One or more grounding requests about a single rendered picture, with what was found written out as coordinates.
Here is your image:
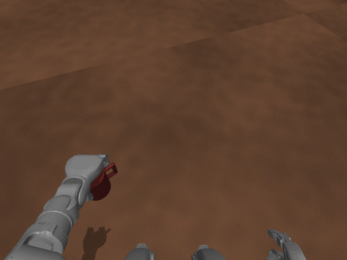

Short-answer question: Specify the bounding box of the right robot hand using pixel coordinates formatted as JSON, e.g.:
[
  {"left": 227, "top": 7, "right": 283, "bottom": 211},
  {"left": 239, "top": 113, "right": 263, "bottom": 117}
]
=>
[{"left": 265, "top": 229, "right": 306, "bottom": 260}]

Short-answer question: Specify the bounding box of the left robot arm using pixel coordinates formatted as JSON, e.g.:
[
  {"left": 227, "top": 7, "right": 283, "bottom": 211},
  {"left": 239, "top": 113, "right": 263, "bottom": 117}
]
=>
[{"left": 4, "top": 174, "right": 91, "bottom": 260}]

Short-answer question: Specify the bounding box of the left robot hand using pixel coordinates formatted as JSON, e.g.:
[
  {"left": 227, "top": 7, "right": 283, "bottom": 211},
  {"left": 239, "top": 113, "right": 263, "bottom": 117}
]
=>
[{"left": 65, "top": 154, "right": 109, "bottom": 202}]

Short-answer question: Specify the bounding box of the mug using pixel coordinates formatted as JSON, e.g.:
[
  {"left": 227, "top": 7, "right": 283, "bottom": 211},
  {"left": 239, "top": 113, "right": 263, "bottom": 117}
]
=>
[{"left": 90, "top": 163, "right": 118, "bottom": 201}]

